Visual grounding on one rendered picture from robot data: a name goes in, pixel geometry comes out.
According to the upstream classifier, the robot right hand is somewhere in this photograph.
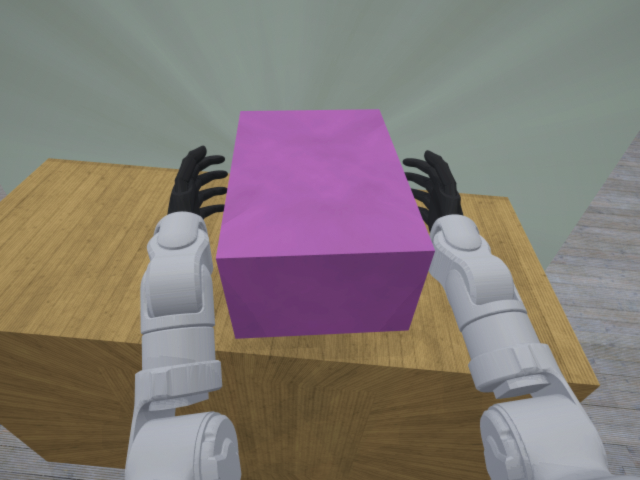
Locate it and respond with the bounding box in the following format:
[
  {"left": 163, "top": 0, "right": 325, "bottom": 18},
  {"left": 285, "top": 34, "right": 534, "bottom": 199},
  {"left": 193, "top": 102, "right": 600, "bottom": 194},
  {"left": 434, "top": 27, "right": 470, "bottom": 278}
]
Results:
[{"left": 403, "top": 150, "right": 464, "bottom": 232}]

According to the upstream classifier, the robot left hand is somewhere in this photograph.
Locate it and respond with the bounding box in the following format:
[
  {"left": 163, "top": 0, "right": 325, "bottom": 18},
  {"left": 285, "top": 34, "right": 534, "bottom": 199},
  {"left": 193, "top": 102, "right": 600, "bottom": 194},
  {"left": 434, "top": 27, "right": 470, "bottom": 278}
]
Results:
[{"left": 167, "top": 146, "right": 228, "bottom": 220}]

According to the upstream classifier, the right robot upper arm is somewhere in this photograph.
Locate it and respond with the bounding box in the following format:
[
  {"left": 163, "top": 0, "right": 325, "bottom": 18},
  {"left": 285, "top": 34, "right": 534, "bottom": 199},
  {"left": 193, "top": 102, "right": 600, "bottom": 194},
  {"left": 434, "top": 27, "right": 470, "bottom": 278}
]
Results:
[{"left": 480, "top": 394, "right": 640, "bottom": 480}]

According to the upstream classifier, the left robot forearm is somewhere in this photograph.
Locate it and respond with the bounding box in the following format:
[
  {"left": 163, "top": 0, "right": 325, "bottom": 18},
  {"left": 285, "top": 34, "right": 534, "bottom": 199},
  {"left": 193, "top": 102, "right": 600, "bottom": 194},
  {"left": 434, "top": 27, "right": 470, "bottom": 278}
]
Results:
[{"left": 125, "top": 212, "right": 222, "bottom": 480}]

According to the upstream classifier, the left robot upper arm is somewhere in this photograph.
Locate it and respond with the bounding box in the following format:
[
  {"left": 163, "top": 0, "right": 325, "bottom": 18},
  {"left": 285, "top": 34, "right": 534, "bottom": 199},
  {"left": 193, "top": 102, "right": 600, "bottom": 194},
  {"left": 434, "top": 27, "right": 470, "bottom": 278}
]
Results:
[{"left": 126, "top": 411, "right": 241, "bottom": 480}]

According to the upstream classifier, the carton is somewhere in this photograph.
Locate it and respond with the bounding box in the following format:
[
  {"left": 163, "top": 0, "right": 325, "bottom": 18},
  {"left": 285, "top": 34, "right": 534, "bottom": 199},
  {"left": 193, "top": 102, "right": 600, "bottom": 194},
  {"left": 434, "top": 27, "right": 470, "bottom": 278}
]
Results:
[{"left": 216, "top": 109, "right": 435, "bottom": 339}]

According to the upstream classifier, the pedestal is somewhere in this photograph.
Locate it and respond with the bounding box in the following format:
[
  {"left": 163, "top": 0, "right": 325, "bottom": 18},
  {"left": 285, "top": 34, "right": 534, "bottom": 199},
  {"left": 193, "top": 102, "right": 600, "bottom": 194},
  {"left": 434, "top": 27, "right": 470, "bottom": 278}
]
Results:
[{"left": 0, "top": 158, "right": 600, "bottom": 480}]

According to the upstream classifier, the right robot forearm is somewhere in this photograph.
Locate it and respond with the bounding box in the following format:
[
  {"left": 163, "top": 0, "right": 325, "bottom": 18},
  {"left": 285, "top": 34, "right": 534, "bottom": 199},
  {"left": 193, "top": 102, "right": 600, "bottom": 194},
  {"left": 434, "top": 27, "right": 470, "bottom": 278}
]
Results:
[{"left": 429, "top": 214, "right": 609, "bottom": 470}]

